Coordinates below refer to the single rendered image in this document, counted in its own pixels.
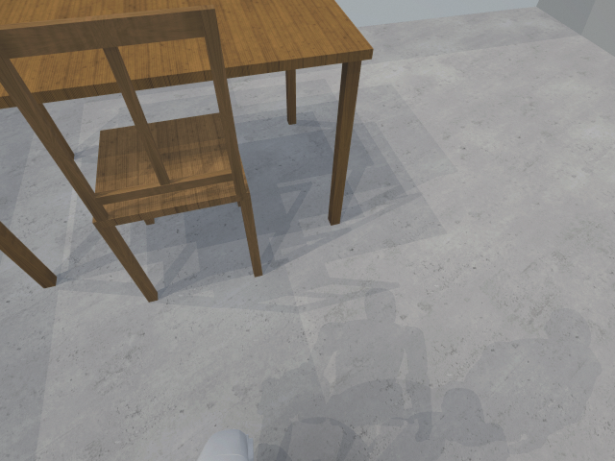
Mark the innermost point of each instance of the chair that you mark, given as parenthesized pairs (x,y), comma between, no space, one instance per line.
(151,169)

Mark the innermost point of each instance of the table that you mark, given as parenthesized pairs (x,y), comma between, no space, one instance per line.
(257,37)

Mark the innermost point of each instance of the left robot thigh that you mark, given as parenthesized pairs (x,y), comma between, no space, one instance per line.
(228,445)

